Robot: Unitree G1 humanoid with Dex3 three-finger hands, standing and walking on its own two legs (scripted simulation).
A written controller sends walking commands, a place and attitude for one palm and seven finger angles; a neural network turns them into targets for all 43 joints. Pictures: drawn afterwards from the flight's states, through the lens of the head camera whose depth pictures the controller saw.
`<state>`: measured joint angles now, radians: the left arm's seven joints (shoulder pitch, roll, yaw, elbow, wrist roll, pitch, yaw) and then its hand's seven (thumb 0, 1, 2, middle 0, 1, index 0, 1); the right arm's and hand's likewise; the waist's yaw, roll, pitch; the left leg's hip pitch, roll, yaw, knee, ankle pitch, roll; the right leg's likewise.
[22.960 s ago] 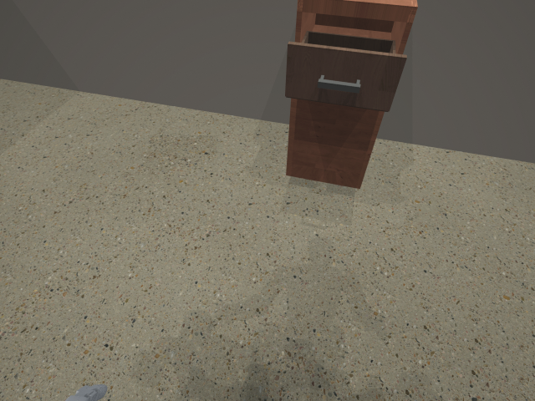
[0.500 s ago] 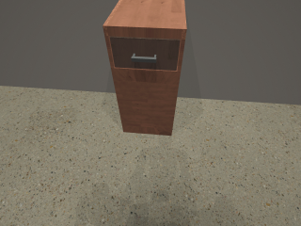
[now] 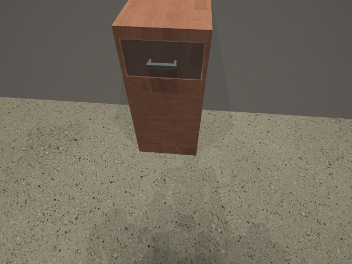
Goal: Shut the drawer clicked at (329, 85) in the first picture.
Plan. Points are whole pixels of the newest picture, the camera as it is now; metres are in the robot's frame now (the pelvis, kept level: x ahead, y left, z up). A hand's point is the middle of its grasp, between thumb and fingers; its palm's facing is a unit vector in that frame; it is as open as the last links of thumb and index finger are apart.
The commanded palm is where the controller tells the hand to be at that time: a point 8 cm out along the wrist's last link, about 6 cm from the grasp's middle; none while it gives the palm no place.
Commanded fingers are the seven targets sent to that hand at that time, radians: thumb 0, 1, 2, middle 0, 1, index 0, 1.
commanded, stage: look to check the result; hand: left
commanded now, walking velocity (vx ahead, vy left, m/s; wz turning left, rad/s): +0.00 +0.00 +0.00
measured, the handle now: (162, 63) +0.90 +0.11 -0.04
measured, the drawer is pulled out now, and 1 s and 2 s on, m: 0.00 0.00 0.00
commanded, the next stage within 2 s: stand and wait in 0.36 s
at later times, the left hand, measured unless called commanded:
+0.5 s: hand out of the picture +0.03 +0.18 -0.17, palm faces +0.02 -0.97 -0.22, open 7.3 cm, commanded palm none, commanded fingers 0.00 0.90 0.90 -0.20 -0.30 -0.20 -0.30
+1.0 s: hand out of the picture +0.04 +0.18 -0.17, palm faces +0.02 -0.97 -0.24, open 7.3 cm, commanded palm none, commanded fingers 0.00 0.90 0.90 -0.20 -0.30 -0.20 -0.30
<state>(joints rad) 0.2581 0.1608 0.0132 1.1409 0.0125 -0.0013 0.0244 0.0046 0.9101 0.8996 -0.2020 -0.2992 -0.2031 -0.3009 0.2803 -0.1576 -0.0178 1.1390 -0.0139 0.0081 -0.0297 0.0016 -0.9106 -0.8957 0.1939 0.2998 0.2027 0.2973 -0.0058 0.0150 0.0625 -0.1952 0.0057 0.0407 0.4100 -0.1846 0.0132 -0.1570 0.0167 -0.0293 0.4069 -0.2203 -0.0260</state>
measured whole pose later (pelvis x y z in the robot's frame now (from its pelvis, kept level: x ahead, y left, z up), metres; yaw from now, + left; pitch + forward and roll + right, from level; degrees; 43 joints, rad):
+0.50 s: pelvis +0.01 -0.01 +0.00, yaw +0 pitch -2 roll +0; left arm 0.22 0.18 0.01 1.14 0.01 -0.01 0.02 0.00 0.91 0.90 -0.20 -0.30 -0.20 -0.30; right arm 0.23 -0.18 -0.01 1.14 -0.01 0.00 -0.03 0.00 -0.91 -0.90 0.19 0.30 0.20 0.30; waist 0.00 0.02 0.06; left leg -0.16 0.02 0.03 0.38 -0.19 0.00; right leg -0.12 0.03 -0.03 0.38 -0.22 -0.04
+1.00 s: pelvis +0.02 -0.01 +0.00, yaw +0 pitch -2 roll +0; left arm 0.21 0.19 0.02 1.14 0.01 -0.01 0.02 0.00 0.91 0.90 -0.20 -0.30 -0.20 -0.30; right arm 0.23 -0.19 -0.01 1.15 -0.01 0.00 -0.03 0.00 -0.91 -0.90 0.19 0.30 0.20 0.30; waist 0.00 0.02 0.06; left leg -0.14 0.02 0.03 0.36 -0.19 -0.01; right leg -0.10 0.03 -0.04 0.36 -0.22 -0.04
